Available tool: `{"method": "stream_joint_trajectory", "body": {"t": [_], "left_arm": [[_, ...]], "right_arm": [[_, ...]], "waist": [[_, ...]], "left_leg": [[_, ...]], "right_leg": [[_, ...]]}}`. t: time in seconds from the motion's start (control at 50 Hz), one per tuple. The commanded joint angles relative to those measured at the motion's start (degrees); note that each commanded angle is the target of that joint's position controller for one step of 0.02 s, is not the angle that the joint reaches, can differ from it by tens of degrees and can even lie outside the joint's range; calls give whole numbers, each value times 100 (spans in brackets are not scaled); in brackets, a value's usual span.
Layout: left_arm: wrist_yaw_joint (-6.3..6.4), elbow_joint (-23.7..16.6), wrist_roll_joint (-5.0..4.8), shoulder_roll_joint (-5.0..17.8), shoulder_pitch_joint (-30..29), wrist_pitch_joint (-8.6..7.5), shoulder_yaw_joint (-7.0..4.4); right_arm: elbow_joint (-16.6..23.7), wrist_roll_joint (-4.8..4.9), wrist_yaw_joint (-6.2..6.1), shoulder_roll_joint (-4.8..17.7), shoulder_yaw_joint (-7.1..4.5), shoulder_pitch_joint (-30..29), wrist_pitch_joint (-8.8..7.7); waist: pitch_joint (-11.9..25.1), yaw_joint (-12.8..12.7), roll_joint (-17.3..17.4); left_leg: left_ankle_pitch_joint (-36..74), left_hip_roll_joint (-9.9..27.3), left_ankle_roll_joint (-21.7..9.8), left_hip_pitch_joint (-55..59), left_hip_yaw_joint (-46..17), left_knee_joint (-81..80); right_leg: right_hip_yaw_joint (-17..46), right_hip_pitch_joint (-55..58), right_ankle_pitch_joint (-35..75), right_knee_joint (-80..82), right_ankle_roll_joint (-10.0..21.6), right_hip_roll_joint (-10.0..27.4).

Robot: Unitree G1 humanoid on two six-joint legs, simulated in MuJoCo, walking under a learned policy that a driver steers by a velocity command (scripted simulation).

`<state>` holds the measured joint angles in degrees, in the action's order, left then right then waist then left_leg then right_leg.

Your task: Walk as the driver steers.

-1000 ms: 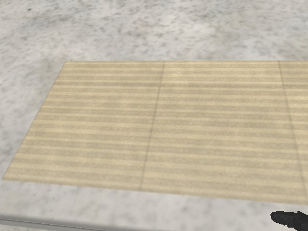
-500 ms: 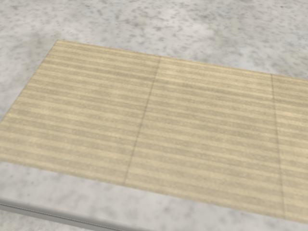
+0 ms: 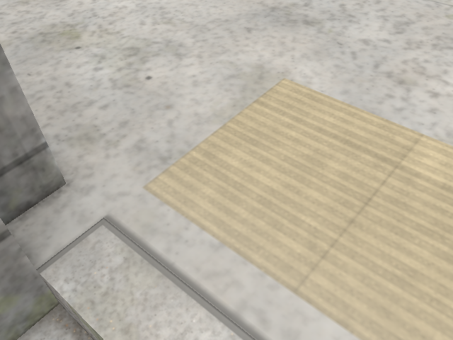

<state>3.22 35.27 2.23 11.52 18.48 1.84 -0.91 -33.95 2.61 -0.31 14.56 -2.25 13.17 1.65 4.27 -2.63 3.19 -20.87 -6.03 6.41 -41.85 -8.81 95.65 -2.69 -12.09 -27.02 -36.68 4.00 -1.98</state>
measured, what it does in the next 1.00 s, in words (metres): climbs, turning right: left foot 0.20 m higher, then right foot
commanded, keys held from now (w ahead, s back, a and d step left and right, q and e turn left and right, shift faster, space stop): w+e+shift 0.84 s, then w+shift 0.16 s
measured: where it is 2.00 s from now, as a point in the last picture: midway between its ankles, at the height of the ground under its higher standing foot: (391, 113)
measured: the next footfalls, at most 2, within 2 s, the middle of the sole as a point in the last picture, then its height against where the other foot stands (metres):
left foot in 0.40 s outside the picture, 0.20 m higher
right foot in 0.90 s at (308, 287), level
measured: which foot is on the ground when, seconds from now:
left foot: up 0.00-0.38, down 0.40-0.90, up 0.92-1.00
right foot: down 0.00-0.42, up 0.44-0.88, down 0.90-1.00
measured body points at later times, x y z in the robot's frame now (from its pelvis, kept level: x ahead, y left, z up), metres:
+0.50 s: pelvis +0.26 +0.09 +0.08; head +0.28 +0.06 +0.53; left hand +0.30 +0.34 -0.05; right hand +0.42 -0.18 +0.02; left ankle +0.38 +0.21 -0.52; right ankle +0.01 -0.03 -0.51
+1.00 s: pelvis +0.58 -0.05 +0.18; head +0.57 -0.06 +0.63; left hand +0.76 +0.16 +0.06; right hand +0.58 -0.36 +0.10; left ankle +0.56 +0.18 -0.36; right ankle +0.59 -0.09 -0.52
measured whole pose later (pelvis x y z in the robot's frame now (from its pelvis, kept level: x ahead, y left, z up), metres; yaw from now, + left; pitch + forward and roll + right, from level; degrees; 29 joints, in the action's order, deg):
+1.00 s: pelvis +0.58 -0.05 +0.18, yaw -41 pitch -2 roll +1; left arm -3.7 44.4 -0.6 15.6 26.5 -1.5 -5.5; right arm -38.1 2.5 0.3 14.4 -1.6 8.1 -7.6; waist -0.5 -3.6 1.2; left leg -19.3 3.5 -4.0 -19.6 -3.6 88.6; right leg -7.7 -23.4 -22.2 -46.0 10.4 -5.4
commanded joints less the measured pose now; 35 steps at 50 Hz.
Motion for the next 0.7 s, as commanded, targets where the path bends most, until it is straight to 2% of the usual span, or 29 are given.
{"method": "stream_joint_trajectory", "body": {"t": [0.02, 0.04, 0.08, 0.12, 0.16, 0.18, 0.24, 0.26, 0.28, 0.3, 0.32, 0.34, 0.36, 0.38, 0.4, 0.42, 0.44, 0.46, 0.48, 0.5, 0.52, 0.54, 0.56, 0.58, 0.6, 0.62, 0.66, 0.68, 0.7], "left_arm": [[62, 80, 71, 520, 1578, -237, -190], [52, 197, 38, 385, 1648, -282, -159], [39, 284, -88, 295, 1344, -330, -140], [-27, 500, -165, 301, 1321, -366, -160], [-57, 683, -230, 216, 1396, -461, -150], [-32, 902, -226, 243, 1686, -448, -157], [32, 1227, -291, 137, 2134, -361, -130], [58, 1276, -364, 142, 2110, -343, -137], [73, 1431, -405, 149, 2404, -275, -127], [104, 1500, -419, 124, 2470, -252, -110], [71, 1587, -539, 186, 2465, -199, -122], [80, 1617, -799, 216, 2375, -220, -130], [-10, 1680, -552, 568, 2273, -343, -108], [-187, 1792, -191, 1249, 2046, -543, -204], [-202, 1800, -129, 2009, 1554, -605, -419], [-146, 1543, -103, 1867, 1160, -662, -439], [-236, 998, -303, 372, 869, -828, -173], [-476, 766, -189, 244, 252, -980, -222], [-697, 238, -333, -208, -475, -1008, -155], [-798, -113, -427, -522, -907, -929, 8], [-829, -287, -416, -526, -938, -810, 56], [-915, -300, -477, -464, -610, -647, 101], [-936, -218, -585, -484, -240, -470, 104], [-873, -147, -608, -558, -134, -334, 130], [-759, -186, -597, -441, -143, -155, 102], [-695, -348, -470, -346, -502, -61, 80], [-667, -473, -285, 81, -790, -23, -28], [-696, -591, -329, 343, -937, -17, -96], [-700, -568, -388, 580, -1046, -2, -183]], "right_arm": [[870, 13, 129, -122, 211, -1715, -539], [752, -30, 190, -297, 284, -1465, -621], [629, -141, 295, -369, 341, -1064, -665], [504, -208, 295, -488, 366, -1037, -648], [631, -160, 267, -534, 397, -1138, -694], [784, -192, 261, -773, 505, -1450, -713], [1269, -162, 288, -935, 688, -1892, -809], [1498, -153, 302, -867, 717, -2141, -841], [1739, -209, 316, -1027, 849, -2723, -866], [1946, -209, 325, -1034, 876, -3001, -891], [2120, -288, 418, -1145, 993, -3301, -914], [2279, -351, 449, -1375, 1053, -3426, -936], [1998, -200, 392, -1006, 796, -2557, -881], [1728, -42, 227, -309, 335, -908, -847], [1518, 143, 65, 776, -142, 431, -681], [1076, 71, 51, 1545, -476, 1642, -581], [415, -259, 98, 2007, -486, 2321, -647], [429, -278, 20, 1610, -360, 1841, -672], [93, -208, 19, 834, -130, 1150, -672], [-212, -265, 65, 68, 61, 664, -678], [-583, -405, 92, -692, 222, 211, -693], [-798, -501, 91, -1177, 344, -90, -678], [-945, -469, 84, -1153, 329, -129, -672], [-1109, -434, 41, -1039, 279, -30, -687], [-1194, -408, 27, -668, 177, 156, -706], [-1310, -400, -3, -620, 165, 205, -723], [-1343, -498, -61, -395, 152, 136, -780], [-1292, -515, -137, -94, 112, 66, -808], [-1275, -517, -184, 27, 110, 35, -823]], "waist": [[-1420, -749, -396], [-1257, -560, -609], [-988, -121, -868], [-1011, -94, -1028], [-1245, -46, -991], [-1365, -198, -1147], [-1637, -257, -945], [-1740, -229, -914], [-1681, -455, -905], [-1695, -470, -887], [-1527, -456, -977], [-1219, -240, -1326], [-148, 298, -1505], [950, 1202, -2648], [1531, 2181, -2913], [2283, 2557, -1875], [3012, 1984, 2654], [2594, 1718, 2442], [1375, 1169, 1734], [439, 773, 1000], [-235, 337, 377], [-589, -8, 276], [-766, -294, 259], [-997, -301, 251], [-1244, -321, 251], [-1509, -333, 99], [-1544, -380, 94], [-1553, -426, 214], [-1477, -409, -26]], "left_leg": [[881, 112, -85, -3793, -195, 500], [1124, 360, -134, -3966, -46, 446], [1378, 919, -80, -3812, 488, 432], [1565, 1116, -51, -3706, 856, 1124], [1391, 1385, -74, -4178, 641, 1608], [1024, 1359, -68, -4716, 747, 2577], [-55, 1679, -69, -6121, 592, 3264], [-117, 1833, -75, -5921, 663, 2572], [-33, 1852, -41, -5704, 1201, 2118], [262, 1962, -55, -4980, 1299, 1457], [512, 1963, -199, -3039, 1782, 159], [-245, 1770, -441, -650, 1748, -1126], [-298, 1064, -482, 1628, 2453, -1355], [-737, 512, -646, 3726, 2062, -975], [-1367, 607, -875, 4220, 1002, -2431], [-2334, 1307, -1083, 5550, -889, -3644], [-5506, 2780, -1584, 6248, -4789, -6813], [-6037, 3085, -1478, 5204, -6287, -8209], [-4895, 3284, -1343, 4037, -5471, -8310], [-3634, 3224, -1346, 3083, -4049, -7710], [-2930, 3132, -1228, 2099, -2585, -6912], [-1844, 2954, -978, 1484, -1347, -6573], [-1281, 2790, -759, 1423, -296, -6563], [-963, 2730, -796, 1326, 247, -6841], [-995, 2786, -895, 1387, 797, -7267], [-757, 2833, -846, 1356, 931, -7698], [345, 2444, -725, 1818, 1893, -8251], [377, 2331, -771, 2009, 2198, -8636], [532, 2111, -755, 2270, 2521, -8836]], "right_leg": [[2960, 1980, -1199, 2273, 1061, 1525], [2996, 2224, -774, 2267, 1103, 1543], [2968, 1951, -348, 2402, 1179, 1530], [2940, 1411, -63, 2653, 1308, 1533], [2965, 1297, 22, 2699, 1343, 1629], [3097, 1365, 167, 2840, 1430, 1766], [3045, 1989, 557, 2616, 1228, 1845], [2947, 1678, 407, 2834, 1108, 1744], [3081, 1367, 184, 3355, 1200, 1752], [3006, 933, 158, 3727, 1138, 1797], [2643, -246, 311, 4584, 1217, 1734], [2194, -1246, 1570, 4779, 1038, 1594], [1877, -1197, 4743, 4358, 982, 1487], [1613, -930, 9961, 2986, 771, 1693], [1616, -131, 11030, 1349, 455, 1629], [2113, -693, 8887, -477, 419, 1425], [2123, -2266, 3123, -2938, 703, 45], [2497, -2716, 2295, -5605, 681, -231], [2107, -3542, 2392, -7125, 673, -106], [1647, -3794, 2371, -7615, 764, 172], [1471, -3830, 2269, -7643, 846, 457], [1377, -3534, 2192, -7605, 830, 643], [1228, -3558, 2149, -7318, 797, 693], [1184, -3560, 1867, -7158, 736, 602], [884, -3656, 866, -6643, 576, 549], [873, -3885, 1008, -6537, 456, 645], [548, -4016, 1990, -5755, 506, 672], [345, -3906, 2323, -5195, 449, 767], [129, -3744, 2609, -4901, 444, 708]]}}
